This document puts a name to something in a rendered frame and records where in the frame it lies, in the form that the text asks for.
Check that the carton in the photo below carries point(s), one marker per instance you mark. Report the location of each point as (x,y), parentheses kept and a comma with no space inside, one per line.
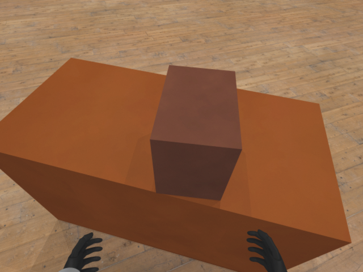
(196,140)

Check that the right robot hand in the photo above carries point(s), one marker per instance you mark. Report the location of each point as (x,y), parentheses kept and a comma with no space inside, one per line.
(272,261)

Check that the left robot hand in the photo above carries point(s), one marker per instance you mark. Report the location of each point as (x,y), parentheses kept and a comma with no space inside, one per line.
(76,259)

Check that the pedestal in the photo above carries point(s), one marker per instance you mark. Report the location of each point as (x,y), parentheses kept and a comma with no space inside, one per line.
(80,146)

